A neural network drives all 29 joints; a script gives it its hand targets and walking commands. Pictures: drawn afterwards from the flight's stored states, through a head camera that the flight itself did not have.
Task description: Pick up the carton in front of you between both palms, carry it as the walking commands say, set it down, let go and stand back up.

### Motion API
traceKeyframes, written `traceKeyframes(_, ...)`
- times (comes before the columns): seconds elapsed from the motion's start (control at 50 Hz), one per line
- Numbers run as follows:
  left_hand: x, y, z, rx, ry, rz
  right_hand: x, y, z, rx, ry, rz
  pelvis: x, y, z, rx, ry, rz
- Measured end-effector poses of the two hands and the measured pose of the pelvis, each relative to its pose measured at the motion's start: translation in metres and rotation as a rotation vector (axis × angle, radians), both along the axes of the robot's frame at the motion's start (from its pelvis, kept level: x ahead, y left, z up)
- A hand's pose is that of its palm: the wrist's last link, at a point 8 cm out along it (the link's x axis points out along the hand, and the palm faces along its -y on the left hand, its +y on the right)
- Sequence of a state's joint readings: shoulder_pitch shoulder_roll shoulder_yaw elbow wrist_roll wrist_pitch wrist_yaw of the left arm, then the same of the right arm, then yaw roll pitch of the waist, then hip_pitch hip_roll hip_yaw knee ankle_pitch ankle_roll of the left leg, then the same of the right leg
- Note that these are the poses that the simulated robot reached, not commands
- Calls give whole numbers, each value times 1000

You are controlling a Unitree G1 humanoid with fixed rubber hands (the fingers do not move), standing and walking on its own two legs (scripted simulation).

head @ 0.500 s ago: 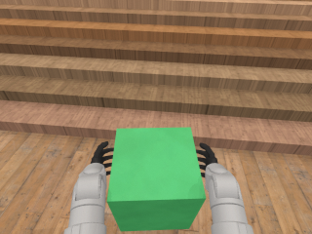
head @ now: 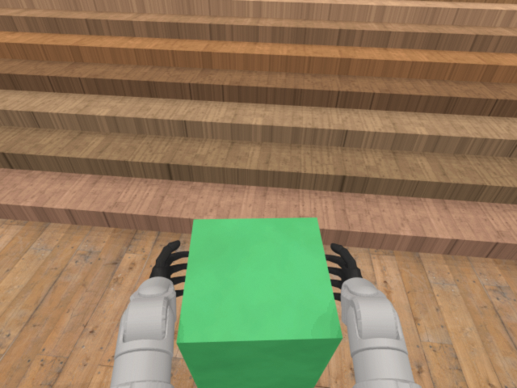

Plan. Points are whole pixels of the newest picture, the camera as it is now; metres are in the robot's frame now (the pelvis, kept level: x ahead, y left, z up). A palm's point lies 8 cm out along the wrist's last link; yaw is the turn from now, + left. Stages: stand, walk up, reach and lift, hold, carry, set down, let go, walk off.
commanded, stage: hold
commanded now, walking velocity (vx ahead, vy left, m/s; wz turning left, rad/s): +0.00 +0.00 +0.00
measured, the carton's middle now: (256, 307) +0.30 +0.00 -0.03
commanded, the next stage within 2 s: carry in 0.20 s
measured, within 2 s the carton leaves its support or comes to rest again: neither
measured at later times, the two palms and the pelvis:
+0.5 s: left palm (149, 258) +0.33 +0.18 +0.07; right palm (332, 255) +0.33 -0.12 +0.07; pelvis +0.05 +0.02 -0.01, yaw +0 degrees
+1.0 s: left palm (162, 166) +0.58 +0.21 +0.08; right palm (295, 163) +0.59 -0.09 +0.08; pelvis +0.31 +0.04 -0.02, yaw +2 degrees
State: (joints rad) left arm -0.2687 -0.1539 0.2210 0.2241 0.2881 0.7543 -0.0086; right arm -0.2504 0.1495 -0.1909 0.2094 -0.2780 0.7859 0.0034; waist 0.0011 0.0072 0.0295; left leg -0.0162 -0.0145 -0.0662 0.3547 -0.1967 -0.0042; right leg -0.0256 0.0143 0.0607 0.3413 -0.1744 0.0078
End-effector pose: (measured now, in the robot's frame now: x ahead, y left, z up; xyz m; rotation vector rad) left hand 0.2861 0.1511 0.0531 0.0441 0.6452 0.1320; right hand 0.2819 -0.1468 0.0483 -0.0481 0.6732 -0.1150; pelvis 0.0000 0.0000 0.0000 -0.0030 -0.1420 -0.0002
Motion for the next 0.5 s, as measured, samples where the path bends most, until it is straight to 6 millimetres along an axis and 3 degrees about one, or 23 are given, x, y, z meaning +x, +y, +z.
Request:
traceKeyframes(0.18, -1, 0, 0, -1, 0, 0, -2, 0, 0, 1, 0, -1, -1, 0, 0, 0, -2, -2)
traceKeyframes(0.32, 7, 2, 3, -19, -23, 16, 10, 2, 6, 8, -23, -4, 6, 1, -4, -5, 118, 23)
traceKeyframes(0.5, 40, 25, 21, -55, -21, 48, 47, 25, 24, 35, -20, -8, 52, 16, -5, -9, 205, -2)
